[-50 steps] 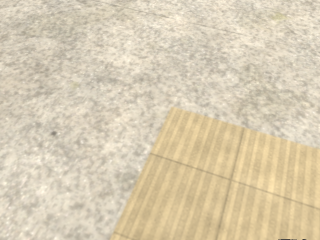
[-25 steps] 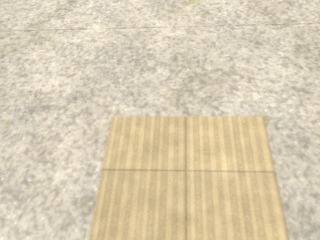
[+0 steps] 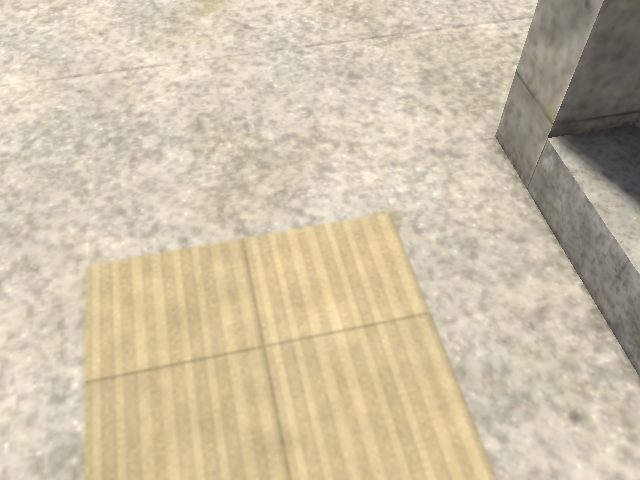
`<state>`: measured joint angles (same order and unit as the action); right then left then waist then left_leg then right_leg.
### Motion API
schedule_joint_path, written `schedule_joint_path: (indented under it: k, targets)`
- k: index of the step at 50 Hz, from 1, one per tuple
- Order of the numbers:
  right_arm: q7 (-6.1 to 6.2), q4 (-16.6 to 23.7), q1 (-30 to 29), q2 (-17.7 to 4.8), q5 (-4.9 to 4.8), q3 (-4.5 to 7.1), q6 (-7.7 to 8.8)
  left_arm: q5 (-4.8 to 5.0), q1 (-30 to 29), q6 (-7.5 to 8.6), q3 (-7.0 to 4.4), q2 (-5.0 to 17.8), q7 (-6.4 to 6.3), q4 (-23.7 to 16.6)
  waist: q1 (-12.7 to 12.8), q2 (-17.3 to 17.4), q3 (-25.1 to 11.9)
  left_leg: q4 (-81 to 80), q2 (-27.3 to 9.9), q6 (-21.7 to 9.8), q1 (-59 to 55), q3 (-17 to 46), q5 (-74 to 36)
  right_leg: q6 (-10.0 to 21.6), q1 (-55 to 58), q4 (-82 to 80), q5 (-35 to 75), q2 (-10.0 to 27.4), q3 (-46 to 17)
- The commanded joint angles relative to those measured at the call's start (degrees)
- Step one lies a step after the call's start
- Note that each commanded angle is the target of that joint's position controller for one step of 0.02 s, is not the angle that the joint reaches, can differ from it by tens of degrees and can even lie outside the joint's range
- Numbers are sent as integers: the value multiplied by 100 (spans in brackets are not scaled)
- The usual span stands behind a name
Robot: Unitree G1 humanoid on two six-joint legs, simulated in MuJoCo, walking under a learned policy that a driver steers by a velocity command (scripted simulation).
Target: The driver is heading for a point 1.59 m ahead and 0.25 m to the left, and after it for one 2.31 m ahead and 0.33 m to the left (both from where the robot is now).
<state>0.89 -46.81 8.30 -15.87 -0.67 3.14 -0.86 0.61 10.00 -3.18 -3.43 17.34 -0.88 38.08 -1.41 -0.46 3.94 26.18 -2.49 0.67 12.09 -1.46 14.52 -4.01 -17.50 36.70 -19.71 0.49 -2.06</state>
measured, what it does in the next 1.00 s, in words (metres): walks ahead: right foot, then left foot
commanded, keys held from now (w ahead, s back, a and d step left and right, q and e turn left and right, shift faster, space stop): no key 0.08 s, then w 0.92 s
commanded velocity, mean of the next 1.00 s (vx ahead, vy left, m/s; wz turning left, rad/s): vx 0.34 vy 0.00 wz -0.05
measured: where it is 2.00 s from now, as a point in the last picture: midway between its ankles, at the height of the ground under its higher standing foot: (311, 323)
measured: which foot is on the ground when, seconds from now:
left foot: down 0.00-0.04, up 0.06-0.42, down 0.44-0.98, up 1.00-1.00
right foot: up 0.00-0.02, down 0.04-0.46, up 0.48-0.94, down 0.96-1.00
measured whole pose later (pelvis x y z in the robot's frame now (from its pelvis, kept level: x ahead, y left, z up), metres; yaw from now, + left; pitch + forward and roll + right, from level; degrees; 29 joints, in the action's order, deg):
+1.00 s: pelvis +0.35 +0.00 -0.02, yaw +0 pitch +2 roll +0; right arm 0.4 -53.6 24.7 -17.1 -0.1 1.8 2.3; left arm 0.4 0.7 5.3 -1.8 14.6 2.5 35.7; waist -4.3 0.0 3.3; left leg 39.6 -0.1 -1.7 -0.1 0.7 26.5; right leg 4.4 -29.0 32.0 -4.9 -1.2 3.6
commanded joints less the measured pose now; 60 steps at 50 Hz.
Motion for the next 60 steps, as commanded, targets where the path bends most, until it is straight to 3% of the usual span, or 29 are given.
schedule_joint_path:
  k: [1,2,3,4,5,7,9,12,15,18,20,22,23,24,25,26,29,37,43,46,48,49,50,51,52,53,55,57,60]
  targets:
    - [-30,149,40,-886,-85,142,96,-43,302,75,-164,603,1,-251,197,776,-699,-149,-929,-788,-48,753,-1985,350,1274,-1875,1512,-70,138]
    - [-76,160,215,-602,122,29,165,-75,390,64,-211,932,-54,-309,57,-91,-1041,491,-556,-287,465,390,-908,583,2081,-1757,3045,781,-871]
    - [-86,195,346,-313,213,-54,220,-189,8,64,-168,1020,-54,-384,-230,-1160,-1001,520,-118,114,694,34,756,1284,1574,-1552,3452,1535,-1525]
    - [-40,197,2,-596,195,-14,194,-205,-183,141,-74,604,10,-430,18,-861,-910,506,-152,266,359,172,845,1559,1130,-1630,2665,1421,-1480]
    - [-42,195,-86,-634,169,-12,192,-195,-171,202,-27,452,37,-321,20,-823,-907,358,-64,266,314,56,462,1374,1171,-1733,1308,1081,-1278]
    - [-21,166,-280,-781,99,32,190,-100,247,235,-177,934,17,-157,361,-1141,-484,864,231,232,898,-246,710,1345,1149,-2161,-1003,1017,-1616]
    - [-68,307,-571,-871,-50,70,260,-104,692,310,-184,989,-33,-21,569,-1313,66,1891,86,1,1829,72,1530,1664,1171,-2638,-1688,1519,-2448]
    - [-194,260,-454,-847,-131,126,445,5,749,478,-161,803,-83,-7,458,-807,121,2463,-246,-332,2716,364,1451,1780,1742,-2759,-1367,1702,-2547]
    - [-319,169,-486,-593,-67,30,569,12,492,529,-186,829,-37,-84,382,-580,-56,1672,-176,-338,2026,117,794,1627,1471,-2775,-424,1314,-1744]
    - [-381,97,-376,-609,-54,-17,581,76,485,542,-237,937,64,-52,310,-595,-177,935,37,-227,969,-134,133,1605,845,-2693,-104,1141,-1276]
    - [-369,-57,31,-670,-56,-1,573,102,457,533,-226,909,105,1,41,-499,-216,472,191,-215,18,-269,-431,1481,247,-2393,-235,1065,-1090]
    - [-283,-347,905,-864,-114,99,553,20,507,549,-117,600,121,58,-357,-356,-352,317,181,-332,-1113,-116,-202,1198,-453,-1602,-361,791,-812]
    - [-211,-423,1531,-1281,-82,202,578,-56,395,588,17,188,132,-35,-597,582,-505,-425,-829,-704,-1695,1308,540,787,-1055,227,-339,216,-175]
    - [-255,-438,1863,-1978,12,342,604,24,393,695,29,128,74,-409,-558,1885,-752,-1522,-2010,-1640,-2172,4012,2290,511,-2362,2057,-1365,-408,56]
    - [-274,-315,1455,-1539,44,221,663,173,448,764,-95,619,35,-325,-431,1177,-462,-1757,-2108,-1752,-1891,4336,3098,561,-2819,2895,-1248,-60,-459]
    - [-263,-209,1122,-1208,36,129,693,223,374,789,-147,788,55,-298,-292,990,-73,-1716,-1902,-1546,-1630,3719,2828,666,-3075,3040,-667,194,-433]
    - [-239,-71,736,-882,107,14,690,27,315,782,-151,599,87,-150,-54,614,13,-1782,-1215,-1178,-1076,2220,936,628,-2620,2568,525,619,-275]
    - [-97,-234,1239,-932,35,-10,607,17,-680,804,14,103,187,-473,-304,447,86,-1997,-717,-1086,-947,636,-1740,253,-2236,375,2279,465,235]
    - [-63,-449,1753,-1020,-28,34,461,80,-1526,908,59,100,412,-774,-426,417,349,-1732,-1112,-1104,-1641,579,-2239,515,-2117,-698,2307,226,312]
    - [-19,-421,1653,-1219,-20,123,396,48,-1019,908,-65,418,420,-675,41,663,-183,-830,-1193,-958,-2088,509,-4565,839,-1212,-777,1673,-107,476]
    - [12,-312,1475,-1173,53,93,334,32,702,852,-280,859,289,-214,950,630,-1370,1297,-848,-695,-1189,255,-5076,1249,1422,-751,1907,-1,366]
    - [-23,-96,2008,-545,146,-91,412,-129,1473,823,-404,1427,232,-67,834,-516,-2439,3552,-130,-401,1002,80,-2483,1989,3955,-521,1534,1545,-1813]
    - [-90,-237,2237,-331,58,-187,544,-57,1586,814,-325,1104,251,36,735,-1345,-3168,4901,651,-255,2156,726,1666,2532,4607,-1547,579,2314,-4102]
    - [-143,-51,1588,-1004,-125,4,654,-9,1203,799,-207,757,240,16,814,-880,-2170,5275,266,-332,2776,1008,1561,2207,3865,-1872,35,2078,-3570]
    - [-160,142,1049,-1037,-219,13,714,-3,799,789,-158,625,221,1,677,-553,-1325,5100,-24,-381,2867,780,1095,2009,2905,-2039,260,1848,-2671]
    - [-143,200,814,-907,-160,-4,726,-32,487,811,-119,527,245,37,451,-97,-757,4672,-266,-349,2746,631,676,1902,1992,-2279,838,1589,-2062]
    - [-120,108,1042,-755,-53,17,612,-107,162,890,-84,365,273,47,81,-267,-525,4195,-542,-252,2132,659,230,1827,1084,-2642,1433,1247,-1416]
    - [-95,66,1191,-550,-16,-21,492,-49,145,977,-101,398,291,168,-67,-304,-444,3890,-619,-116,1975,585,137,1921,673,-2895,1767,1188,-1068]
    - [-65,311,581,-512,60,-40,451,-55,318,1011,-151,590,233,371,23,-248,-132,3010,-704,81,2422,523,-598,1931,527,-3117,1998,1095,-638]
Next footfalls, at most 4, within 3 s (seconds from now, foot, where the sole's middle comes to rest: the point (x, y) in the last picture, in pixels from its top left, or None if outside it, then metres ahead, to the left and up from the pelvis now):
0.04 right None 0.04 -0.13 -0.78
0.44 left None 0.15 0.12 -0.78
0.96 right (374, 449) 0.51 -0.10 -0.78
1.48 left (261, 325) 0.81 0.14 -0.78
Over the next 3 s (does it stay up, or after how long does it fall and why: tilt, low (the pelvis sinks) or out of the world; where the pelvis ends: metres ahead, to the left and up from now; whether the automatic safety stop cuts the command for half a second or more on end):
stays up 1.01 0.00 -0.01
